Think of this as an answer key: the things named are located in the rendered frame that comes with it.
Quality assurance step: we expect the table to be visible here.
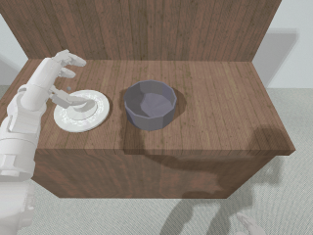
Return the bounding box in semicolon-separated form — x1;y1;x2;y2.
0;0;295;199

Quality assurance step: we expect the knob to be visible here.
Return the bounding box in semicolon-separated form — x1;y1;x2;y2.
72;102;88;112

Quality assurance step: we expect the lid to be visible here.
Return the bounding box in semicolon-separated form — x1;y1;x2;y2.
54;89;110;133

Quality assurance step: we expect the right robot hand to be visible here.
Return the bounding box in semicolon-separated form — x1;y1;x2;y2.
236;212;266;235

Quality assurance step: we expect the robot left forearm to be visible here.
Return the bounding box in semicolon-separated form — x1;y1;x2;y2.
0;84;50;182

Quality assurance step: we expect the pot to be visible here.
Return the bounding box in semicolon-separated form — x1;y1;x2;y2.
123;79;177;131

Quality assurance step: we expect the left robot hand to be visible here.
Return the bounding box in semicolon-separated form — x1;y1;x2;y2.
27;49;87;109

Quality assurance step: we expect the left robot upper arm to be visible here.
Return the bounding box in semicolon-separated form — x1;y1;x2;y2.
0;181;36;235

